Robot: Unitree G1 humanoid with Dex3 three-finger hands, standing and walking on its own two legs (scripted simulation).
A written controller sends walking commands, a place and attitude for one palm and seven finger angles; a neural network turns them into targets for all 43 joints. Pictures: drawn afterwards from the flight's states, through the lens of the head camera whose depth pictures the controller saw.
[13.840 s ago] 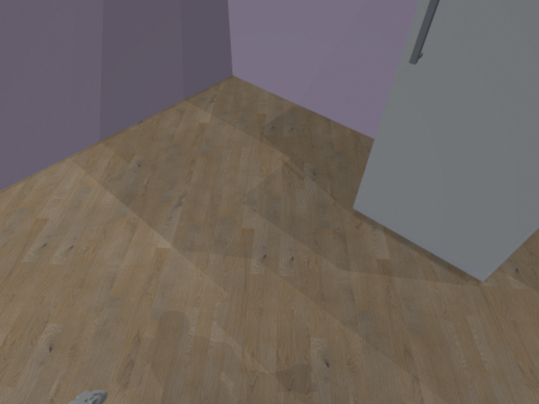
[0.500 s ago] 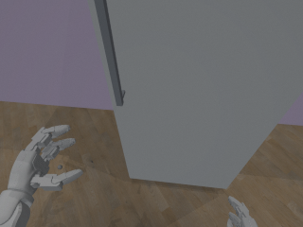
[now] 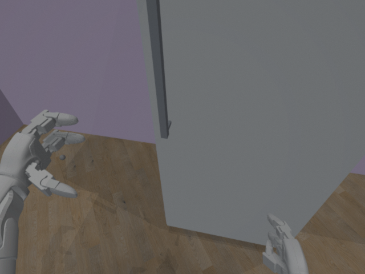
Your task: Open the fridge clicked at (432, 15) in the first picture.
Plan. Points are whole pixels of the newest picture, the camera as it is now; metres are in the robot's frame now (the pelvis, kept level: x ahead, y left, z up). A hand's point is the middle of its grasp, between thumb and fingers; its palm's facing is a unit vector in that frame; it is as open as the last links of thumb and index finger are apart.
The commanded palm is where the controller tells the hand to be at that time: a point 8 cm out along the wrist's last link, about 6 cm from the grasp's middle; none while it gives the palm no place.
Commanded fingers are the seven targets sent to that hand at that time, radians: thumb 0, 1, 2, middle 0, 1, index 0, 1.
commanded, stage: raise the hand to about handle height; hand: left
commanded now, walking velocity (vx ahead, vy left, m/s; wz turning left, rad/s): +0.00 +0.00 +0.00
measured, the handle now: (161, 62) +0.49 +0.11 +0.25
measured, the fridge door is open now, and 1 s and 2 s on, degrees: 0 0 0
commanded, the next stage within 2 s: move the hooked fingers beside the handle in 0.72 s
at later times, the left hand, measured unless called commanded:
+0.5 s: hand (61, 131) +0.29 +0.27 +0.21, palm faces +0.00 -0.99 -0.11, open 14.0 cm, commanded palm +0.25 +0.31 +0.22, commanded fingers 0.00 -0.50 0.30 -0.30 -1.20 -0.30 -1.20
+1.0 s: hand (66, 128) +0.29 +0.26 +0.21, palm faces +0.01 -0.99 -0.10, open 14.0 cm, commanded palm +0.27 +0.30 +0.22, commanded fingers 0.00 -0.50 0.30 -0.30 -1.20 -0.30 -1.20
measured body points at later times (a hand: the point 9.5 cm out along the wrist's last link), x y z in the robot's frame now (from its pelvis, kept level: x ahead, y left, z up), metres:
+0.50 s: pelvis +0.00 -0.01 +0.00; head -0.02 -0.02 +0.45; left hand +0.28 +0.32 +0.21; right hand +0.19 -0.24 -0.06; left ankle +0.02 +0.10 -0.74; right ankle -0.01 -0.11 -0.74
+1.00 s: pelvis +0.01 -0.01 +0.00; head -0.02 -0.03 +0.45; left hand +0.29 +0.31 +0.22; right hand +0.21 -0.23 -0.06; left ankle +0.02 +0.10 -0.74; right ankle -0.01 -0.11 -0.74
